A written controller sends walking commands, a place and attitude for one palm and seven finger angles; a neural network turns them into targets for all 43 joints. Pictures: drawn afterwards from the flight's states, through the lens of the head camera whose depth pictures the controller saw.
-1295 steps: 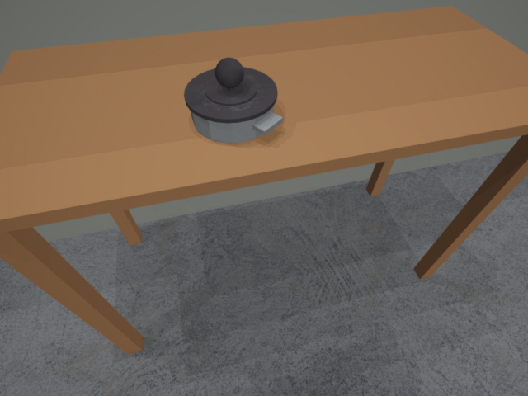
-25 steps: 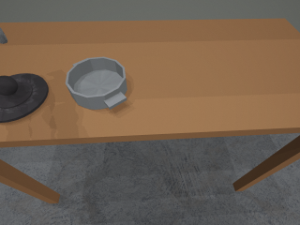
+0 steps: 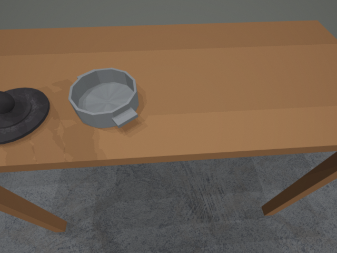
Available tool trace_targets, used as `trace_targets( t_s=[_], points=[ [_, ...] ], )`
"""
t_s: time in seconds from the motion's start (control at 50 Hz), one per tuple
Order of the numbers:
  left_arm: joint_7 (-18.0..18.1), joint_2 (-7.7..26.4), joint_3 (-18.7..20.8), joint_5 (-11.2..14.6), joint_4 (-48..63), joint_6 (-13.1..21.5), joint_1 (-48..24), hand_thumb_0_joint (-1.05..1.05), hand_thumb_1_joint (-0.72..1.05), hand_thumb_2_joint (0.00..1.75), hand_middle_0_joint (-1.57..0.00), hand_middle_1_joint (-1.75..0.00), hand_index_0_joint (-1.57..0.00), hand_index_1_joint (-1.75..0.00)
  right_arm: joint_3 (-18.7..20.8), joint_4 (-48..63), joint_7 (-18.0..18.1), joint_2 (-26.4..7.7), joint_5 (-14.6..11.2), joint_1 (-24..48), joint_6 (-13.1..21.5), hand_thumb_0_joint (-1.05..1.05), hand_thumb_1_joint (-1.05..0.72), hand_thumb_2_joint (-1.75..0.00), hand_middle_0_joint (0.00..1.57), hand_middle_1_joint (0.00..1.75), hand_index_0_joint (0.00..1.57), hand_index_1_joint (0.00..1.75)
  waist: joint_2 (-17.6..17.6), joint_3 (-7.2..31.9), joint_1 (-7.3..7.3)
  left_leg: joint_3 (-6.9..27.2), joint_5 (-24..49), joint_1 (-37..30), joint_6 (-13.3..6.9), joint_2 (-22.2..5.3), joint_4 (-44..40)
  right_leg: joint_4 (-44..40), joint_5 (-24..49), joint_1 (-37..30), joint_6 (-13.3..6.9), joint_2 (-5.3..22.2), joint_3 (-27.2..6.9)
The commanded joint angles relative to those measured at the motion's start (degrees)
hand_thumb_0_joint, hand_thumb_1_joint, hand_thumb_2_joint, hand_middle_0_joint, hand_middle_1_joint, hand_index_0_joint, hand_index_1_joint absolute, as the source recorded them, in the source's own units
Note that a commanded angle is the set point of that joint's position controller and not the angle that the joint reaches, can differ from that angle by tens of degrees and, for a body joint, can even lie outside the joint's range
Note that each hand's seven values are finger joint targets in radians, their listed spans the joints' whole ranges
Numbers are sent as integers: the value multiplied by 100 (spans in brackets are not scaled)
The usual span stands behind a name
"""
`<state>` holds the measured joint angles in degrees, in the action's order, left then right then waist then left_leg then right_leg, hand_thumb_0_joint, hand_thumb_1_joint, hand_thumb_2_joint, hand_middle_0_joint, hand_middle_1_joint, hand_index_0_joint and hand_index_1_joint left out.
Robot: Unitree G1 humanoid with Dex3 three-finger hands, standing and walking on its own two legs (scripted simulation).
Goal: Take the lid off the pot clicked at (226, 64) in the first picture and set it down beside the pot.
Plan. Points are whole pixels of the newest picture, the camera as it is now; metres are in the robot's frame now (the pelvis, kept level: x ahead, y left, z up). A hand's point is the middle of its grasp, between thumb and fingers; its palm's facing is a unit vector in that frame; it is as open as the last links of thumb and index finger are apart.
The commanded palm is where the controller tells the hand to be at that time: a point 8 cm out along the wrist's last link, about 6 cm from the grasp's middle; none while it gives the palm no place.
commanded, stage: raise the empty hand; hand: left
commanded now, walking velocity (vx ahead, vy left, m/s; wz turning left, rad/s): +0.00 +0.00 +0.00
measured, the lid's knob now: (0, 102) +0.44 +0.37 +0.12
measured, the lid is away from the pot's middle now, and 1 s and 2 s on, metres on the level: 0.23 0.23 0.23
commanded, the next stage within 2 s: draw the hand back to the body in 0.08 s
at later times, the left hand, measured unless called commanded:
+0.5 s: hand out of the picture +0.43 +0.35 +0.27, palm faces -0.12 -0.07 -0.99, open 11.0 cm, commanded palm +0.39 +0.36 +0.34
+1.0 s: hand out of the picture +0.38 +0.28 +0.32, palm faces +0.53 -0.82 -0.20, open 10.8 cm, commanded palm +0.32 +0.32 +0.32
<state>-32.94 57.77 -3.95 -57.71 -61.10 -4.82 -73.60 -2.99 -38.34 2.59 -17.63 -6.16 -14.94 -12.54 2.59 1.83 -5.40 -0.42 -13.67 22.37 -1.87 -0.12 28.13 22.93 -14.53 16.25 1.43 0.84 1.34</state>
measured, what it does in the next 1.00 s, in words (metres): stands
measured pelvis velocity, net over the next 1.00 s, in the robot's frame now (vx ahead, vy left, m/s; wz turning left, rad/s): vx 0.00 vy -0.02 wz -0.02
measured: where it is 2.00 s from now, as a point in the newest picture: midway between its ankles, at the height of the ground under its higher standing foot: outside the picture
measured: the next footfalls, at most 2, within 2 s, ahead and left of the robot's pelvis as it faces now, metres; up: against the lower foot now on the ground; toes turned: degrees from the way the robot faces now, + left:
none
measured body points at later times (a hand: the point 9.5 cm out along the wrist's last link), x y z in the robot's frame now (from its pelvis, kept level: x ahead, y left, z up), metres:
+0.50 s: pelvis +0.01 +0.00 +0.00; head +0.05 -0.02 +0.45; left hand +0.43 +0.35 +0.33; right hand +0.10 -0.26 -0.13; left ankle +0.00 +0.10 -0.74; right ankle -0.04 -0.14 -0.74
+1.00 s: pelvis +0.00 -0.02 +0.01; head +0.01 -0.03 +0.46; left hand +0.35 +0.32 +0.33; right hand +0.15 -0.26 -0.10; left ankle +0.00 +0.10 -0.74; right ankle -0.04 -0.14 -0.74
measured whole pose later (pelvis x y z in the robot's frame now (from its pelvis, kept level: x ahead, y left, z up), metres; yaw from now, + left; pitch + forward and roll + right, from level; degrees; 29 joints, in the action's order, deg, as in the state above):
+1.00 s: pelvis +0.00 -0.02 +0.01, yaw -1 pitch +0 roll -1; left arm 2.4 35.8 25.5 2.2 -17.6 1.7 -35.4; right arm -3.8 -36.9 3.6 -14.8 -3.6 -11.9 -1.6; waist 1.9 -1.2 0.3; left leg -1.4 -13.2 9.8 0.3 -1.8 23.4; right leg 19.7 -14.2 5.0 -0.3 -0.8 0.2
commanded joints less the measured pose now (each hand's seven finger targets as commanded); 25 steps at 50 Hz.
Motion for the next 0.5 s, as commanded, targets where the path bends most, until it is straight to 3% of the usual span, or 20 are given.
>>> trace_targets(
  t_s=[0.0,0.04,0.08,0.1,0.14,0.18,0.24,0.26,0.28,0.3,0.32,0.36,0.38,0.4,0.42,0.44,0.46,0.48],
  points=[
    [223,1493,313,-57,1377,-51,-2824,0,-14,91,-49,-60,-49,-60,314,507,33,-924,58,-214,192,0,-90,-90,20,30,20,30,616,2249,-21,25,2792,-1823,-255,103,-84,-85,1701,-300,-279,-349,152],
    [197,1287,225,-69,731,-96,-2318,0,-14,91,-49,-60,-49,-60,311,490,33,-911,59,-241,178,0,-90,-90,20,30,20,30,297,1872,-52,-34,2517,-1573,-253,121,-67,-89,1620,-177,-267,-355,193],
    [183,1283,224,-28,1010,-81,-2340,0,-14,91,-49,-60,-49,-60,316,567,1,-944,33,-158,166,0,-90,-90,20,30,20,30,443,1924,9,-33,2671,-1607,-239,113,-106,-84,1730,-231,-305,-345,182],
    [201,1412,262,-74,1412,-100,-2680,0,-14,91,-49,-60,-49,-60,335,559,-15,-935,68,-185,143,0,-90,-90,20,30,20,30,560,2259,-4,-25,2786,-1755,-246,119,-92,-66,1791,-350,-274,-330,136],
    [219,1619,457,-123,1156,-105,-2492,0,-14,91,-49,-60,-49,-60,326,566,3,-919,83,-198,133,0,-90,-90,20,30,20,30,373,2186,4,-68,2679,-1590,-275,148,-44,-42,1867,-435,-266,-335,130],
    [171,1428,324,-52,978,-86,-2255,0,-14,91,-49,-60,-49,-60,316,606,4,-929,35,-168,137,0,-90,-90,20,30,20,30,335,1960,11,-79,2628,-1483,-261,136,-84,-58,1890,-382,-287,-329,159],
    [239,1799,723,-44,1807,-110,-2273,0,-14,91,-49,-60,-49,-60,363,742,-32,-888,72,-64,97,0,-90,-90,20,30,20,30,592,2480,123,-27,3098,-1752,-292,156,11,47,2036,-556,-272,-319,95],
    [240,1760,744,-28,1850,-142,-2106,0,-14,91,-49,-60,-49,-60,368,761,-31,-874,65,-41,105,0,-90,-90,20,30,20,30,607,2515,118,-11,3217,-1813,-294,145,50,70,2047,-513,-269,-317,99],
    [237,1829,914,60,2074,-143,-1712,0,-14,91,-49,-60,-49,-60,381,836,-56,-901,30,-18,127,0,-90,-90,20,30,20,30,635,2584,203,32,3648,-1909,-282,113,94,98,2228,-555,-288,-328,115],
    [245,1950,1029,58,2217,-169,-1593,0,-14,91,-49,-60,-49,-60,375,874,-76,-887,60,31,103,0,-90,-90,20,30,20,30,599,2658,227,22,3549,-1893,-284,122,111,132,2132,-591,-256,-315,97],
    [233,1782,982,120,2088,-201,-1412,0,-14,91,-49,-60,-49,-60,368,870,-68,-865,37,96,81,0,-90,-90,20,30,20,30,507,2343,179,17,3429,-1779,-283,117,107,104,2041,-423,-261,-321,151],
    [195,1657,942,217,2379,-285,-1302,0,-14,91,-49,-60,-49,-60,374,939,-75,-860,17,169,59,0,-90,-90,20,30,20,30,479,2236,197,38,3249,-1766,-279,119,57,79,1888,-363,-257,-322,176],
    [187,1630,957,271,2629,-303,-1114,0,-14,91,-49,-60,-49,-60,376,1012,-85,-885,-5,232,86,0,-90,-90,20,30,20,30,676,2272,244,67,3454,-1882,-271,102,63,68,1941,-344,-289,-325,173],
    [217,1878,1150,269,3295,-324,-1390,0,-14,91,-49,-60,-49,-60,374,1049,-110,-869,12,264,79,0,-90,-90,20,30,20,30,843,2642,287,133,3652,-2093,-267,97,73,124,1927,-449,-275,-312,142],
    [233,1885,1289,292,3351,-361,-1123,0,-14,91,-49,-60,-49,-60,386,1078,-96,-831,23,315,110,0,-90,-90,20,30,20,30,799,2678,312,167,3891,-2175,-299,117,158,142,2013,-429,-281,-325,140],
    [210,1816,1292,313,3171,-404,-839,0,-14,91,-49,-60,-49,-60,363,1073,-87,-824,36,315,120,0,-90,-90,20,30,20,30,723,2452,301,147,3731,-2054,-287,121,146,111,1922,-346,-270,-326,177],
    [176,1694,1279,357,2775,-448,-479,0,-14,91,-49,-60,-49,-60,349,1038,-62,-820,29,290,111,0,-90,-90,20,30,20,30,348,2116,278,88,3347,-1808,-268,126,112,87,1832,-321,-252,-330,212],
    [139,1689,1294,445,2902,-441,-322,0,-14,91,-49,-60,-49,-60,356,1059,-80,-890,-10,319,117,0,-90,-90,20,30,20,30,397,2096,313,91,3312,-1785,-250,112,59,65,1885,-368,-268,-319,205]
  ],
)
